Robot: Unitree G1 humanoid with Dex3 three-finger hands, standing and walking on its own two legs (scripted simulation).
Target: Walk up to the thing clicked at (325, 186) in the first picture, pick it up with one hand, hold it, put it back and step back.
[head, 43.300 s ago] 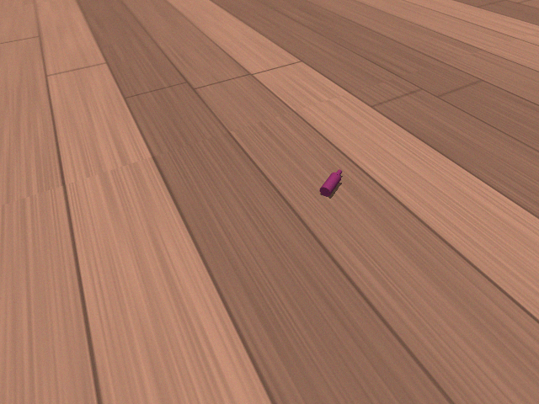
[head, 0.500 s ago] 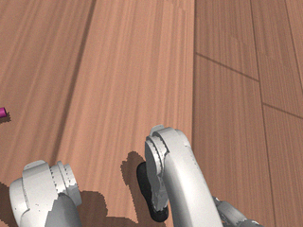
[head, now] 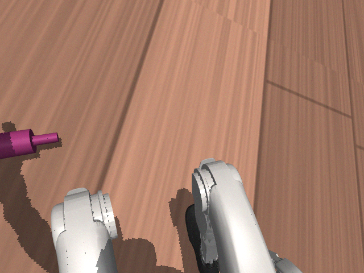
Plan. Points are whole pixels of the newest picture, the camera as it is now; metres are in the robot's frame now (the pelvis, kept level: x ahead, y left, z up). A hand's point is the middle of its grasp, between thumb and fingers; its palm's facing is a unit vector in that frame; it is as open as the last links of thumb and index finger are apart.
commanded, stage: withdraw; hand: left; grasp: from above
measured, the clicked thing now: (14, 143) +0.45 +0.34 -0.28
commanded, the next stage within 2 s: home in 0.44 s
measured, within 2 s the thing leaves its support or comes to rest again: neither
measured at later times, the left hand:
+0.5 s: hand out of the picture +0.40 +0.36 -0.10, palm faces -0.48 -0.10 -0.87, open 13.1 cm
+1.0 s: hand out of the picture +0.39 +0.34 -0.02, palm faces -0.33 -0.35 -0.88, open 11.1 cm
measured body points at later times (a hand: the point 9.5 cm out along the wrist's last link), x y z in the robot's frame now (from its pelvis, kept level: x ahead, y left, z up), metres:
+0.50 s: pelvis -0.02 -0.01 +0.03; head +0.20 +0.09 +0.41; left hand +0.43 +0.36 -0.05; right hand +0.07 -0.29 -0.06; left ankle +0.06 +0.12 -0.27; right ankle +0.11 -0.16 -0.27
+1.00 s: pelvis -0.01 -0.01 +0.09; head +0.20 +0.06 +0.49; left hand +0.40 +0.35 +0.03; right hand +0.10 -0.26 -0.03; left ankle +0.05 +0.12 -0.27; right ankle +0.11 -0.16 -0.27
